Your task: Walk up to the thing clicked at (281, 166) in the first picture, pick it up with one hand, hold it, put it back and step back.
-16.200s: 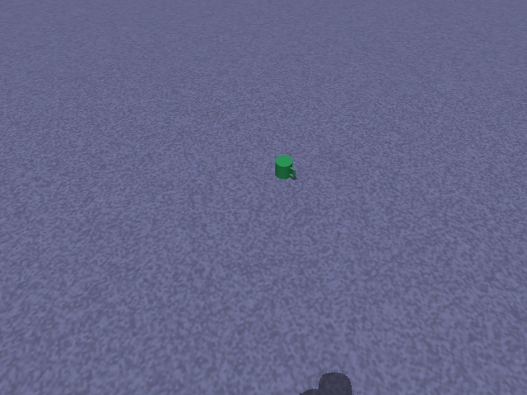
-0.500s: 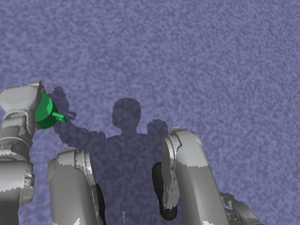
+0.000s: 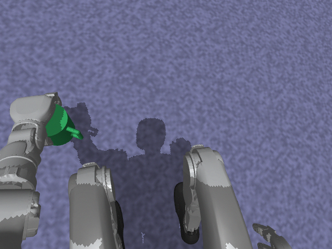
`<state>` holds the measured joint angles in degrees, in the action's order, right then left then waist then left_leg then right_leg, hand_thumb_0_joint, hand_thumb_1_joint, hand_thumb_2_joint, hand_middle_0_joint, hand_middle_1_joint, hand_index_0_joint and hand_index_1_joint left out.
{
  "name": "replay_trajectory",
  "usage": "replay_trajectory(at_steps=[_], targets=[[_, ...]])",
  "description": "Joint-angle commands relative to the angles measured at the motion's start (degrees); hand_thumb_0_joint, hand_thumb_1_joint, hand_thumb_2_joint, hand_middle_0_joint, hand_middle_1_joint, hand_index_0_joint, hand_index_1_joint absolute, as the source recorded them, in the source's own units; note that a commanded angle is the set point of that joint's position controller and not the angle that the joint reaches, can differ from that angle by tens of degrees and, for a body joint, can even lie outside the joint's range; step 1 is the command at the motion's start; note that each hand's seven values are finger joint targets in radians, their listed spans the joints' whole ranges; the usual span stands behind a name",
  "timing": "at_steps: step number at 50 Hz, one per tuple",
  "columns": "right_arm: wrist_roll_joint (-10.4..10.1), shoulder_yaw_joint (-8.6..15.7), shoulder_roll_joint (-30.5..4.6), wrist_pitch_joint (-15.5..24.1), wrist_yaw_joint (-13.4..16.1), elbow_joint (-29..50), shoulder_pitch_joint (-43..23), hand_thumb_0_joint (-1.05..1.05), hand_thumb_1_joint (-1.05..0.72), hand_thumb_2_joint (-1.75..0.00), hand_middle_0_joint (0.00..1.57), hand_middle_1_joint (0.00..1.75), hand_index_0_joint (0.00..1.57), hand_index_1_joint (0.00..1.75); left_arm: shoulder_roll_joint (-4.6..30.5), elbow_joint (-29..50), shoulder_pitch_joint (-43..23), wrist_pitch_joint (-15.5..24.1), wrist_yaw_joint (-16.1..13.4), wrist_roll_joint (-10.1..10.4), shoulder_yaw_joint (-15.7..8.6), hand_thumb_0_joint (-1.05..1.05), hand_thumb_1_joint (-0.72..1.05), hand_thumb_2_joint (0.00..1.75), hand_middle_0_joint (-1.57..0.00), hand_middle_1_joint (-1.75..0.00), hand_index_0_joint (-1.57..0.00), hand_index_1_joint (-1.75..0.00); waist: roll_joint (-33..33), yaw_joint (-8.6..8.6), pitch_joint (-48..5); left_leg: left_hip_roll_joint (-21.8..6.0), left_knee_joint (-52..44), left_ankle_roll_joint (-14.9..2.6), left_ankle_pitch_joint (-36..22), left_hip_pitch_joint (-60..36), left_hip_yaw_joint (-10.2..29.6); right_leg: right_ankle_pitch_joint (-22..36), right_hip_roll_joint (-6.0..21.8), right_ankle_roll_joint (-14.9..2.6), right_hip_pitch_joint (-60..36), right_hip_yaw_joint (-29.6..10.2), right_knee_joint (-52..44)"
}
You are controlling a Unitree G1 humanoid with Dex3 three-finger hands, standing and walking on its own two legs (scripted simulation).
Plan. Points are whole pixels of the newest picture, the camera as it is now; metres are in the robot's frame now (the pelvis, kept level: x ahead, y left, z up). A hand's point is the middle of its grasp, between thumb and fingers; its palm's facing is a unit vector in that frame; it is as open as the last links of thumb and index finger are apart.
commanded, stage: lift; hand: left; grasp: from above
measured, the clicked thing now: (59, 127) +0.44 +0.24 -0.20
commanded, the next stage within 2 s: hold in 1.38 s
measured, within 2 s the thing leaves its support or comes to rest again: neither
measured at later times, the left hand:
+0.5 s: hand (5, 131) +0.38 +0.26 +0.00, palm faces -0.44 -0.08 -0.90, open 11.6 cm
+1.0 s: hand out of the picture +0.35 +0.24 +0.20, palm faces -0.48 -0.10 -0.87, open 11.6 cm
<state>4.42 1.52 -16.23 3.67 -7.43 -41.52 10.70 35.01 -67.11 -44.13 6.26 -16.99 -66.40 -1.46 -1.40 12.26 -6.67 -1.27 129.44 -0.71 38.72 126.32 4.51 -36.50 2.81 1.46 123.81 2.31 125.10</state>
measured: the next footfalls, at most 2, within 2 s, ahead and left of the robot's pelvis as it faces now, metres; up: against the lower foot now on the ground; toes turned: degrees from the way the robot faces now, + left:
none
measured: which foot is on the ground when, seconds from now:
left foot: down 0.00-1.00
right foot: down 0.00-1.00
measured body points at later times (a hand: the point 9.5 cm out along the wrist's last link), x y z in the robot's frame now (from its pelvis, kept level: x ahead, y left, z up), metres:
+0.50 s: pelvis +0.01 +0.00 +0.12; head +0.18 +0.03 +0.54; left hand +0.40 +0.26 +0.05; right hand +0.14 -0.28 +0.01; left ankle +0.08 +0.12 -0.34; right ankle +0.11 -0.13 -0.34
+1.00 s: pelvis +0.04 +0.01 +0.30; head +0.12 +0.02 +0.74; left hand +0.37 +0.25 +0.25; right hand +0.14 -0.26 +0.18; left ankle +0.08 +0.12 -0.34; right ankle +0.10 -0.13 -0.34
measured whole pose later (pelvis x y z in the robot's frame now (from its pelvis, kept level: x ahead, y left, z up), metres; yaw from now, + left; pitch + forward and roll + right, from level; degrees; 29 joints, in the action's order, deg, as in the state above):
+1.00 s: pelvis +0.04 +0.01 +0.30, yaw +3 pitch +17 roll -2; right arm -1.9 1.3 -14.1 0.6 3.4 -42.2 13.9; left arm 23.3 -47.5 -18.2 -2.1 -8.9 -57.2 10.1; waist -1.5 5.3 -8.7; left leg -2.6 69.7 -0.6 28.8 58.3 -0.5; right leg -26.2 1.7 1.7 57.9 1.0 66.8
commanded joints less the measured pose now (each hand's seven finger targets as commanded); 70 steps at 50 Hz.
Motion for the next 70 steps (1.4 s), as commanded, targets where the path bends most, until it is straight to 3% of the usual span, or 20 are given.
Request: replay_trajectory(at_steps=[1, 2, 4, 7, 9, 10, 13, 14, 18, 25, 27, 31, 34, 36, 40, 45, 52, 56, 60, 70], targets=[[-1.17, 5.13, -13.49, -0.15, 1.61, 3.55, 10.42, 0.00, -0.92, -0.91, 0.20, 0.30, 0.20, 0.30, 15.47, 16.70, -16.52, -1.04, -0.03, 3.21, -2.90, 0.00, 0.52, 1.15, -1.00, -0.83, -0.96, -0.87, -13.47, -2.04, -42.10, 2.20, -19.30, -0.58, -7.17, -33.83, -2.84, 8.96, -2.66, -3.83, -23.64, 3.11, -16.35], [-1.47, 5.21, -13.24, -0.36, 1.81, 4.12, 10.12, 0.00, -0.92, -0.91, 0.20, 0.30, 0.20, 0.30, 15.64, 18.42, -15.52, -1.13, 0.60, 3.67, -2.89, 0.00, 0.53, 1.16, -1.01, -0.83, -0.96, -0.88, -13.69, -2.66, -43.34, 2.16, -19.68, -0.62, -7.75, -34.49, -3.14, 9.32, -2.73, -3.84, -24.90, 2.81, -16.96], [-1.77, 5.02, -12.88, -0.62, 2.14, 4.42, 10.32, 0.00, -0.92, -0.91, 0.20, 0.30, 0.20, 0.30, 13.86, 19.06, -13.13, -1.52, 1.60, 4.14, -1.91, 0.00, 0.54, 1.15, -1.00, -0.86, -0.97, -0.89, -12.42, -2.13, -41.47, 2.06, -21.21, -0.51, -8.22, -35.10, -2.75, 9.74, -2.67, -3.71, -25.41, 2.68, -18.22], [-2.44, 5.08, -12.47, -1.01, 2.92, 5.36, 9.75, 0.00, -0.92, -0.91, 0.20, 0.30, 0.20, 0.30, 14.85, 24.12, -12.27, -1.61, 2.27, 5.27, -2.42, 0.00, 0.53, 1.12, -0.98, -0.87, -0.96, -0.90, -11.96, -2.77, -41.37, 2.21, -23.15, -0.71, -8.02, -35.66, -2.98, 9.41, -2.68, -3.66, -27.48, 2.09, -20.51], [-2.83, 5.36, -12.34, -1.17, 3.28, 6.07, 9.22, 0.00, -0.92, -0.91, 0.20, 0.30, 0.20, 0.30, 14.92, 26.84, -11.62, -1.68, 2.63, 5.75, -2.57, 0.00, 0.54, 1.12, -0.99, -0.85, -0.96, -0.88, -12.27, -3.28, -41.51, 2.16, -25.16, -0.51, -7.25, -38.16, -2.38, 8.53, -2.55, -3.73, -27.95, 1.95, -21.70], [-2.85, 5.22, -11.84, -1.26, 3.47, 6.41, 9.06, 0.00, -0.92, -0.91, 0.20, 0.30, 0.20, 0.30, 13.31, 26.99, -9.15, -1.97, 2.91, 5.82, -1.74, 0.00, 0.55, 1.10, -0.99, -0.85, -0.96, -0.88, -12.33, -3.38, -41.23, 2.04, -26.27, -0.29, -7.63, -39.57, -2.42, 8.64, -2.74, -3.74, -28.81, 1.87, -22.54], [-3.36, 5.49, -11.86, -1.60, 4.22, 6.85, 8.59, 0.00, -0.92, -0.91, 0.20, 0.30, 0.20, 0.30, 13.77, 30.81, -7.20, -2.54, 3.01, 6.49, -2.72, 0.00, 0.57, 1.09, -1.00, -0.85, -0.98, -0.88, -12.00, -4.31, -42.46, 2.09, -28.96, -0.17, -8.56, -42.87, -2.17, 9.35, -2.44, -3.62, -31.28, 1.54, -24.80], [-3.43, 5.45, -11.44, -1.61, 4.37, 7.12, 8.39, 0.00, -0.92, -0.91, 0.20, 0.30, 0.20, 0.30, 12.11, 31.44, -6.17, -2.88, 3.24, 6.57, -1.56, 0.00, 0.57, 1.10, -1.00, -0.84, -0.98, -0.87, -12.87, -4.11, -42.06, 1.94, -30.22, 0.13, -9.13, -45.10, -1.95, 9.72, -2.47, -3.68, -31.63, 1.55, -25.52], [-4.05, 5.68, -11.16, -1.99, 5.42, 7.65, 7.24, 0.00, -0.92, -0.91, 0.20, 0.30, 0.20, 0.30, 11.68, 35.80, -4.68, -4.48, 3.75, 7.41, -1.41, 0.00, 0.56, 1.10, -1.00, -0.84, -0.97, -0.87, -12.78, -4.60, -42.73, 1.64, -34.52, 0.32, -9.70, -50.96, -1.40, 9.95, -2.43, -3.46, -35.22, 1.33, -29.30], [-4.93, 5.01, -9.54, -2.16, 7.57, 7.66, 5.18, 0.00, -0.91, -0.91, 0.20, 0.30, 0.20, 0.30, 7.02, 39.38, 1.51, -7.26, 5.23, 9.46, 1.46, 0.00, 0.56, 1.08, -1.00, -0.83, -0.98, -0.86, -9.91, -5.02, -38.53, 1.37, -42.84, 0.16, -9.97, -58.40, -1.57, 10.16, -2.73, -2.87, -44.10, 0.91, -38.31], [-5.28, 4.87, -9.35, -2.37, 8.39, 7.62, 4.69, 0.00, -0.91, -0.91, 0.20, 0.30, 0.20, 0.30, 8.84, 41.29, 1.87, -7.80, 5.20, 9.73, 0.28, 0.00, 0.54, 1.07, -0.98, -0.83, -0.96, -0.86, -9.02, -5.38, -37.55, 1.57, -45.16, -0.09, -9.23, -59.52, -2.50, 9.73, -2.84, -2.72, -48.18, 0.21, -41.62], [-5.89, 4.07, -8.19, -2.50, 9.62, 7.53, 3.73, 0.00, -0.91, -0.90, 0.20, 0.30, 0.20, 0.30, 6.67, 41.82, 5.20, -8.57, 6.07, 10.62, 1.90, 0.00, 0.53, 1.08, -0.99, -0.81, -0.95, -0.85, -6.10, -5.66, -34.21, 1.59, -50.39, -0.46, -8.72, -63.64, -3.31, 9.31, -3.15, -2.34, -55.60, -0.55, -48.46], [-6.20, 3.49, -7.59, -2.54, 10.58, 6.47, 3.96, 0.00, -0.91, -0.90, 0.20, 0.30, 0.20, 0.30, 4.26, 40.40, 7.39, -8.95, 6.53, 10.01, 3.62, 0.00, 0.50, 1.10, -0.97, -0.81, -0.93, -0.86, -5.71, -6.02, -31.27, 1.27, -54.90, -0.14, -11.56, -68.37, -2.73, 11.20, -3.37, -2.38, -59.14, -0.54, -51.94], [-6.42, 3.34, -7.49, -2.43, 11.10, 5.92, 4.01, 0.00, -0.91, -0.90, 0.20, 0.30, 0.20, 0.30, 4.82, 38.64, 7.15, -9.02, 6.32, 9.89, 3.23, 0.00, 0.50, 1.12, -0.97, -0.82, -0.93, -0.87, -4.81, -6.43, -28.93, 1.09, -57.95, -0.14, -11.86, -70.96, -2.59, 11.34, -3.55, -2.39, -62.02, -0.62, -54.87], [-6.35, 2.91, -6.88, -2.10, 11.61, 4.77, 4.25, 0.00, -0.91, -0.91, 0.20, 0.30, 0.20, 0.30, 2.44, 34.82, 6.26, -8.84, 5.89, 9.67, 4.86, 0.00, 0.47, 1.14, -0.95, -0.83, -0.91, -0.88, -4.56, -6.19, -23.68, 0.86, -63.58, -0.06, -11.79, -75.21, -2.55, 11.26, -3.59, -2.21, -66.06, -0.92, -60.75], [-6.21, 2.65, -6.58, -1.58, 11.44, 4.41, 4.37, 0.00, -0.91, -0.91, 0.20, 0.30, 0.20, 0.30, -0.20, 31.58, 7.29, -8.25, 5.58, 9.19, 6.71, 0.00, 0.45, 1.12, -0.93, -0.83, -0.89, -0.88, -4.15, -7.25, -21.34, 0.77, -70.44, 0.22, -14.21, -81.96, -2.10, 13.42, -3.91, -2.27, -72.40, -0.62, -66.69], [-5.92, 2.83, -6.60, -1.40, 11.18, 4.23, 4.98, 0.00, -0.91, -0.91, 0.20, 0.30, 0.20, 0.30, -0.30, 29.66, 7.60, -7.71, 3.91, 8.76, 6.60, 0.00, 0.42, 1.17, -0.93, -0.84, -0.87, -0.89, -3.57, -7.90, -18.36, 1.06, -77.58, 0.43, -18.01, -89.73, -3.20, 16.60, -4.00, -2.11, -79.95, -0.57, -74.12], [-5.81, 3.03, -6.66, -1.75, 10.89, 3.91, 5.78, 0.00, -0.90, -0.90, 0.20, 0.30, 0.20, 0.30, -1.13, 31.53, 6.72, -7.97, 3.19, 8.55, 7.03, 0.00, 0.40, 1.19, -0.91, -0.85, -0.85, -0.91, -4.05, -8.14, -19.64, 1.11, -80.17, 0.72, -24.04, -95.00, -3.56, 21.73, -3.92, -2.20, -84.52, -0.86, -77.06], [-5.77, 3.12, -6.78, -2.27, 10.72, 3.78, 5.97, 0.00, -0.90, -0.90, 0.20, 0.30, 0.20, 0.30, -0.37, 30.90, 6.71, -8.65, 2.72, 8.62, 6.44, 0.00, 0.36, 1.20, -0.88, -0.85, -0.82, -0.91, -4.26, -8.40, -17.55, 1.08, -83.51, 1.04, -26.27, -98.16, -3.64, 23.43, -3.81, -2.15, -87.42, -0.78, -80.18], [-6.18, 3.49, -6.52, -2.87, 10.47, 4.45, 4.84, 0.00, -0.90, -0.90, 0.20, 0.30, 0.20, 0.30, -2.03, 29.54, 7.82, -8.41, 4.51, 9.15, 7.64, 0.00, 0.35, 1.24, -0.85, -0.91, -0.80, -0.96, -2.34, -8.96, -14.53, 1.40, -89.96, 0.98, -29.33, -104.62, -4.62, 26.30, -3.78, -1.91, -94.56, -1.09, -87.32]])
